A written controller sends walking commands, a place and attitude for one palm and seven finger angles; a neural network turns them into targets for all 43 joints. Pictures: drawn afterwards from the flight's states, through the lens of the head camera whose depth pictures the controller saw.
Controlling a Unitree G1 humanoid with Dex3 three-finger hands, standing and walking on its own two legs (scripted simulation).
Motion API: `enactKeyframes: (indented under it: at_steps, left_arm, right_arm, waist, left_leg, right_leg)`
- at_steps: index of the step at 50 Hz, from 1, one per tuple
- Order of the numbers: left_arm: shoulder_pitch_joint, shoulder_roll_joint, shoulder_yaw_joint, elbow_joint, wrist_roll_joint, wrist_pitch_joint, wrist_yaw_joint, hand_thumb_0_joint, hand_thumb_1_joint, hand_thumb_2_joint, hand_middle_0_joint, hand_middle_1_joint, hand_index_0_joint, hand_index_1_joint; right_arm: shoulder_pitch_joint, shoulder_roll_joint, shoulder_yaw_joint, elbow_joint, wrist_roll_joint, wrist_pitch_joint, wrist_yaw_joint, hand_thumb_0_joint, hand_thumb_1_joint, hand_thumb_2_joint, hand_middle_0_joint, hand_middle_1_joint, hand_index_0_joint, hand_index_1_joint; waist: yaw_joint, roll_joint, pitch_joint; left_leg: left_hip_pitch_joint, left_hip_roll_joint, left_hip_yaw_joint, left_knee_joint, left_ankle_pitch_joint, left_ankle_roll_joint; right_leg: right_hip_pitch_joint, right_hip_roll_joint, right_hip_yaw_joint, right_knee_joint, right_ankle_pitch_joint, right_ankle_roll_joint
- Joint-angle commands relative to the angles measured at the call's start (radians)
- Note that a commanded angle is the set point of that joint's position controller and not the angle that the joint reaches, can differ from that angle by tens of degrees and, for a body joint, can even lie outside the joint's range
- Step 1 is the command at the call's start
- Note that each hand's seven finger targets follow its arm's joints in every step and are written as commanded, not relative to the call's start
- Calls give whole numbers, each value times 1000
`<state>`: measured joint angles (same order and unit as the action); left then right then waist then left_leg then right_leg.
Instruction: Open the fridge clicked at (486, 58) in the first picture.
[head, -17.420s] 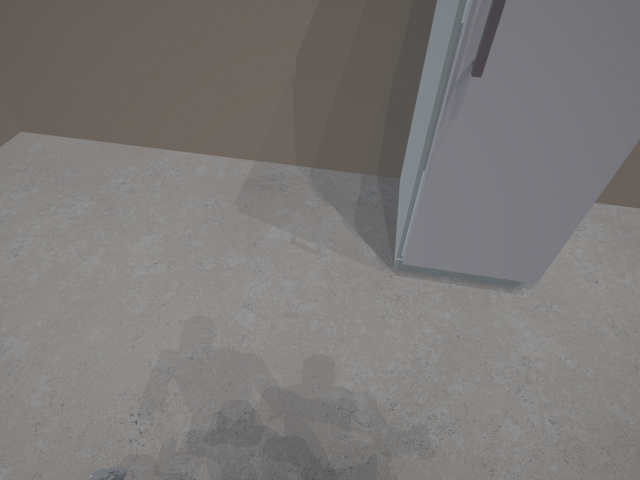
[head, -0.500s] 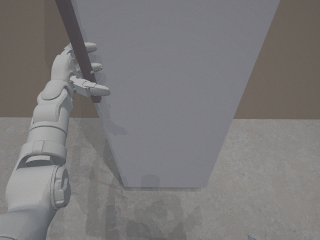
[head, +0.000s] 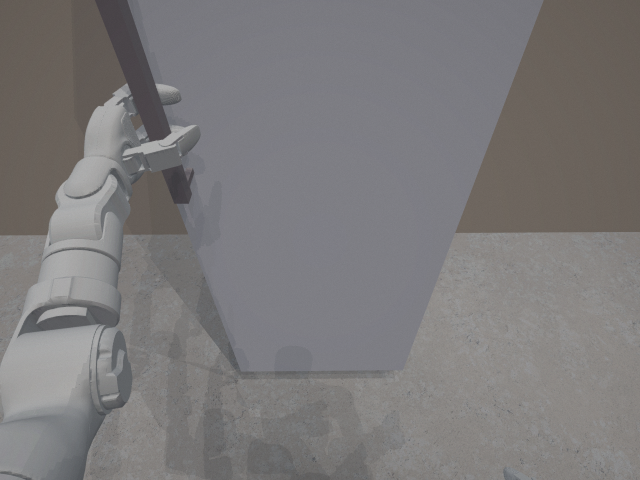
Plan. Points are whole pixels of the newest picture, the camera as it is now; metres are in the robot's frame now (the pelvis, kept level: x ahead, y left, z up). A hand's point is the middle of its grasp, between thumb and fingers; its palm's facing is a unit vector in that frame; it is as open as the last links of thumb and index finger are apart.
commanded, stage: grip the handle and tug to test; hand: left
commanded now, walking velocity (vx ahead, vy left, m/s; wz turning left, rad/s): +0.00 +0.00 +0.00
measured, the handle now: (156, 99) +0.51 +0.22 +0.23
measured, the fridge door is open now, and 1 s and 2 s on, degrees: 0 0 11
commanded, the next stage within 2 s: pull the door a little, standing still in 0.86 s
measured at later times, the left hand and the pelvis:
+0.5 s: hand (169, 142) +0.45 +0.19 +0.21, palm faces +0.05 -1.00 +0.00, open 5.6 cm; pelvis +0.00 +0.00 +0.00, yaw +0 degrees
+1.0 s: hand (170, 145) +0.45 +0.19 +0.21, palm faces +0.05 -1.00 +0.00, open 5.8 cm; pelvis +0.03 +0.01 +0.00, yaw -2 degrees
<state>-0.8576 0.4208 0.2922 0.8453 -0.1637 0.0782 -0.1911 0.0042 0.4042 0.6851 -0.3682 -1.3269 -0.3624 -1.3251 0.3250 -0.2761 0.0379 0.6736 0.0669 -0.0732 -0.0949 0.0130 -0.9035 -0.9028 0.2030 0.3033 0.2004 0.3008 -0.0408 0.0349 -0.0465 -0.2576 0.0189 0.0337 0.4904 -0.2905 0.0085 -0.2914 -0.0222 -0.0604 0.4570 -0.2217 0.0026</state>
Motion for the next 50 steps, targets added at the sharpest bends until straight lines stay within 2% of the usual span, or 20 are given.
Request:
enactKeyframes:
  at_steps: [1,3,6,8,11,15,17,20,23,28,30,33,36,39,42,44,47,48,49,50]
  left_arm:
    - [-511,170,-6,-241,-15,-66,-14,0,853,880,-445,-1393,-445,-1393]
    - [-534,160,-17,-228,-16,-62,-16,0,900,900,-450,-1400,-450,-1400]
    - [-523,194,12,-209,-13,-63,-16,0,900,900,-450,-1400,-450,-1400]
    - [-531,183,3,-214,-12,-64,-20,0,900,900,-450,-1400,-450,-1400]
    - [-514,202,24,-213,-15,-70,-17,0,900,900,-450,-1400,-450,-1400]
    - [-514,164,-8,-254,-19,-75,-19,0,900,900,-450,-1400,-450,-1400]
    - [-508,160,-6,-280,-19,-74,-16,0,900,900,-450,-1400,-450,-1400]
    - [-484,199,24,-247,-21,-66,-16,0,900,900,-450,-1400,-450,-1400]
    - [-495,175,3,-260,-20,-61,-21,0,900,900,-450,-1400,-450,-1400]
    - [-408,183,25,-283,-24,-45,-22,0,900,900,-450,-1400,-450,-1400]
    - [-377,178,26,-352,-29,-45,-23,0,900,900,-450,-1400,-450,-1400]
    - [-312,166,34,-414,-39,-24,-26,0,900,900,-450,-1400,-450,-1400]
    - [-246,139,27,-504,-48,-4,-19,0,900,900,-450,-1400,-450,-1400]
    - [-179,167,57,-557,-46,27,-13,0,900,900,-450,-1400,-450,-1400]
    - [-114,116,29,-643,-48,66,-13,0,900,900,-450,-1400,-450,-1400]
    - [-95,135,44,-690,-48,85,-7,0,900,900,-450,-1400,-450,-1400]
    - [-78,97,17,-739,-46,122,-2,0,900,900,-450,-1400,-450,-1400]
    - [-63,98,26,-742,-50,134,0,0,900,900,-450,-1400,-450,-1400]
    - [-60,202,99,-695,-40,139,8,0,900,900,-450,-1400,-450,-1400]
    - [-130,190,73,-675,-35,148,7,0,900,900,-450,-1400,-450,-1400]
  right_arm:
    - [-23,-134,-47,-117,0,-48,-5,0,-900,-900,200,300,200,300]
    - [-21,-137,-47,-113,1,-48,-7,0,-900,-900,200,300,200,300]
    - [-16,-138,-47,-112,-1,-47,-7,0,-900,-900,200,300,200,300]
    - [-16,-135,-47,-113,-1,-47,-6,0,-900,-900,200,300,200,300]
    - [-13,-136,-47,-114,-3,-47,-4,0,-900,-900,200,300,200,300]
    - [-22,-133,-46,-121,-1,-47,0,0,-900,-900,200,300,200,300]
    - [-24,-131,-49,-125,-2,-48,1,0,-900,-900,200,300,200,300]
    - [-24,-137,-47,-122,-1,-42,-2,0,-900,-900,200,300,200,300]
    - [-31,-133,-47,-124,2,-41,-4,0,-900,-900,200,300,200,300]
    - [-40,-133,-48,-138,2,-36,-2,0,-900,-900,200,300,200,300]
    - [-52,-129,-47,-153,2,-34,2,0,-900,-900,200,300,200,300]
    - [-71,-126,-50,-167,4,-30,8,0,-900,-900,200,300,200,300]
    - [-92,-119,-51,-184,5,-28,15,0,-900,-900,200,300,200,300]
    - [-105,-121,-52,-193,4,-19,18,0,-900,-900,200,300,200,300]
    - [-123,-111,-55,-205,5,-13,24,0,-900,-900,200,300,200,300]
    - [-131,-112,-57,-207,6,-9,25,0,-900,-900,200,300,200,300]
    - [-142,-105,-54,-211,4,-2,28,0,-900,-900,200,300,200,300]
    - [-146,-104,-54,-212,4,-1,28,0,-900,-900,200,300,200,300]
    - [-136,-116,-57,-199,3,8,21,0,-900,-900,200,300,200,300]
    - [-135,-117,-51,-192,2,16,15,0,-900,-900,200,300,200,300]
  waist:
    - [-17,-3,-308]
    - [-27,-19,-292]
    - [-15,-8,-304]
    - [-17,6,-308]
    - [-11,-15,-320]
    - [-12,9,-312]
    - [-8,14,-342]
    - [-7,-19,-304]
    - [-8,-4,-298]
    - [12,-21,-321]
    - [24,13,-349]
    - [35,-14,-348]
    - [48,17,-359]
    - [62,3,-359]
    - [62,18,-376]
    - [66,16,-381]
    - [61,31,-374]
    - [63,15,-368]
    - [67,-14,-351]
    - [48,-5,-333]
  left_leg:
    - [119,-6,-39,-41,331,19]
    - [115,-6,-38,-42,315,21]
    - [108,-7,-37,-42,310,21]
    - [110,-8,-36,-40,312,20]
    - [112,-7,-40,-37,333,21]
    - [126,-4,-43,-34,367,18]
    - [146,-4,-42,-31,377,17]
    - [108,-4,-39,-40,341,21]
    - [111,-5,-36,-43,331,19]
    - [115,-4,-34,-41,370,19]
    - [140,-2,-36,-38,427,17]
    - [147,2,-28,-38,455,17]
    - [176,6,-29,-33,530,15]
    - [174,8,-26,-33,570,14]
    - [208,15,-21,-26,663,10]
    - [222,16,-18,-18,699,10]
    - [234,18,-19,-19,735,5]
    - [231,17,-22,-20,726,5]
    - [215,17,-15,-20,698,10]
    - [195,11,-12,-31,654,11]
  right_leg:
    - [116,25,12,-19,314,-36]
    - [102,25,12,-22,307,-34]
    - [111,23,14,-20,304,-35]
    - [106,23,15,-20,304,-35]
    - [121,24,14,-15,322,-36]
    - [116,25,11,-10,335,-38]
    - [119,27,12,-8,340,-38]
    - [129,25,13,-15,328,-36]
    - [122,24,13,-18,318,-37]
    - [154,24,11,-9,355,-39]
    - [173,24,10,-2,384,-41]
    - [190,26,9,-1,413,-38]
    - [201,26,8,1,443,-38]
    - [229,25,6,1,471,-38]
    - [232,24,4,7,528,-32]
    - [239,25,5,7,549,-31]
    - [233,24,1,7,571,-30]
    - [233,25,1,6,570,-29]
    - [240,26,4,0,568,-30]
    - [231,24,7,-4,558,-28]
